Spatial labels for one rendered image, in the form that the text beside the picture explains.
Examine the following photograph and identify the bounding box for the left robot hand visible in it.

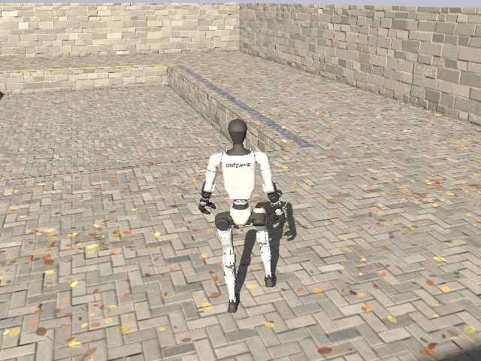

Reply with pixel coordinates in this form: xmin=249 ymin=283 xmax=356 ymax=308
xmin=198 ymin=202 xmax=216 ymax=214

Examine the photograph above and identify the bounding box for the right robot forearm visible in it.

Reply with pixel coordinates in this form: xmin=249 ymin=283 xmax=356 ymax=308
xmin=268 ymin=182 xmax=283 ymax=215

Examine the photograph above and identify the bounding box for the right robot hand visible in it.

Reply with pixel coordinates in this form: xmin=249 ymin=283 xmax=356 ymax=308
xmin=268 ymin=212 xmax=286 ymax=231

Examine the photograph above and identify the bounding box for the right robot upper arm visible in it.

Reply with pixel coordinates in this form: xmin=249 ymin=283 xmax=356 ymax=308
xmin=254 ymin=151 xmax=274 ymax=194

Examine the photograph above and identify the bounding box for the humanoid robot head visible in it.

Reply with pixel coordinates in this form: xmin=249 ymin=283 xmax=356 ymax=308
xmin=225 ymin=119 xmax=251 ymax=156

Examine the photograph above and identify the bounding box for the left robot forearm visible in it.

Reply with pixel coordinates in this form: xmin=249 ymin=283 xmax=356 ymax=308
xmin=199 ymin=181 xmax=212 ymax=205

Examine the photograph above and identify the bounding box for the robot left shin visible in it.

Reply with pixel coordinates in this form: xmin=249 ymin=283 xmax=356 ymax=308
xmin=222 ymin=253 xmax=236 ymax=302

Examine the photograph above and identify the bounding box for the left robot upper arm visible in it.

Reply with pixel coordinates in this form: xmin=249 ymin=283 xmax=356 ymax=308
xmin=204 ymin=152 xmax=223 ymax=193

